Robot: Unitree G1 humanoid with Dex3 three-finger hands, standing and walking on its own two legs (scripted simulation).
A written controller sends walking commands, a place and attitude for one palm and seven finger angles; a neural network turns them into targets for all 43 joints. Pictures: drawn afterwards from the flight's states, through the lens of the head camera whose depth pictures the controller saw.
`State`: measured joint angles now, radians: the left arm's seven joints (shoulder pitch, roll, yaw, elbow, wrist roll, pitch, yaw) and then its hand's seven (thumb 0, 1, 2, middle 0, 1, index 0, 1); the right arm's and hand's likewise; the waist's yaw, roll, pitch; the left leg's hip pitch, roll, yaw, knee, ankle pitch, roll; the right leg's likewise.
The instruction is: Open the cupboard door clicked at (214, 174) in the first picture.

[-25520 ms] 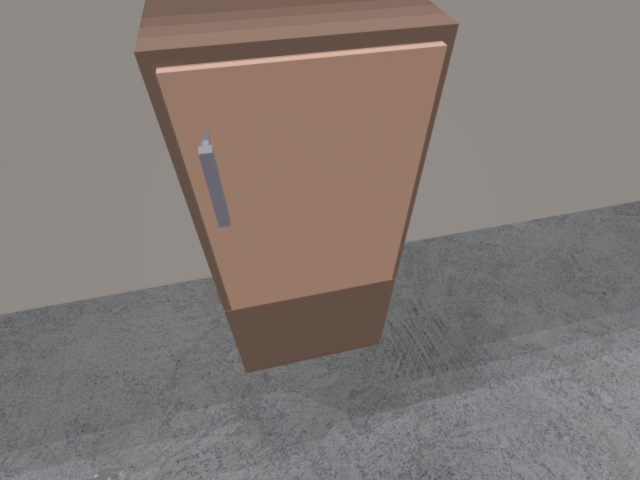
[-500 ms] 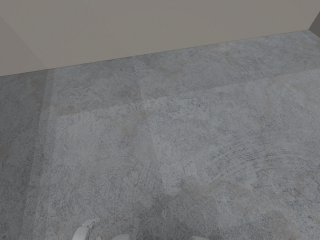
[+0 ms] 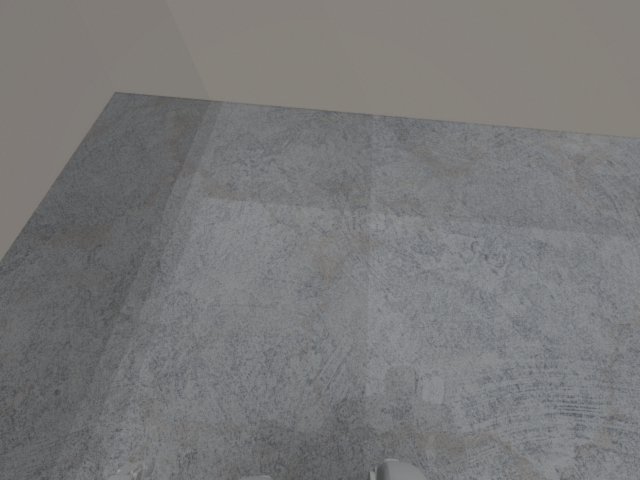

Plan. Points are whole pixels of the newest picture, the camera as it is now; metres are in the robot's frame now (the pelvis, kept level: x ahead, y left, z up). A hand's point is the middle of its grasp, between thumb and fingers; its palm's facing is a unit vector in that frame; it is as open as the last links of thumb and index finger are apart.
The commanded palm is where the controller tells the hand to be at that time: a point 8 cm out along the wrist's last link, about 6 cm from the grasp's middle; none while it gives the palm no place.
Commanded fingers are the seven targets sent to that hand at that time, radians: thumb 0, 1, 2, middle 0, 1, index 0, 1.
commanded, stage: turn to face it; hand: left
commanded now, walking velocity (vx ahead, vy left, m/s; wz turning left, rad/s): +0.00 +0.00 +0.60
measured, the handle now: out of the picture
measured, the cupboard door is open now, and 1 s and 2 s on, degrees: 44 44 44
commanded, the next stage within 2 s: none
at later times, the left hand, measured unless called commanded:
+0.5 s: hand out of the picture -0.01 +0.14 -0.16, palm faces +0.38 -0.89 -0.26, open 7.3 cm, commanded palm none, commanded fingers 0.00 0.90 0.90 -0.20 -0.30 -0.20 -0.30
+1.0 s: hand out of the picture +0.04 +0.15 -0.14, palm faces +0.57 -0.76 -0.30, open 7.4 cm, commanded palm none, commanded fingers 0.00 0.90 0.90 -0.20 -0.30 -0.20 -0.30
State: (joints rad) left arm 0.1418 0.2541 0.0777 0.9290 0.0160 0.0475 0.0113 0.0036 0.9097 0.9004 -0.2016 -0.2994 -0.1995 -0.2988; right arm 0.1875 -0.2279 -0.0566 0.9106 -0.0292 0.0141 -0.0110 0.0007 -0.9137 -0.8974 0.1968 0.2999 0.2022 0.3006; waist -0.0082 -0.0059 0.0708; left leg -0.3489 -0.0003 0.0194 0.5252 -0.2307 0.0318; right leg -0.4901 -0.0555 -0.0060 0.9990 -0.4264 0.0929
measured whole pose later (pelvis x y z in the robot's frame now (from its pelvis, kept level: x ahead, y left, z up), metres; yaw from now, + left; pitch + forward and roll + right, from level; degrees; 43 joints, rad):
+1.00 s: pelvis +0.07 -0.08 -0.01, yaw +38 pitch +1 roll +2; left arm 0.14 0.19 0.03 0.85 0.02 0.00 0.01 0.00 0.90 0.90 -0.21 -0.30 -0.20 -0.30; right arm 0.17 -0.26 -0.09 0.94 -0.02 0.07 0.01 0.00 -0.91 -0.90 0.20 0.30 0.20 0.30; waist -0.02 0.05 0.11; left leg -0.44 -0.04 -0.06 0.99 -0.50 -0.04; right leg -0.31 -0.06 -0.08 0.63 -0.34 -0.02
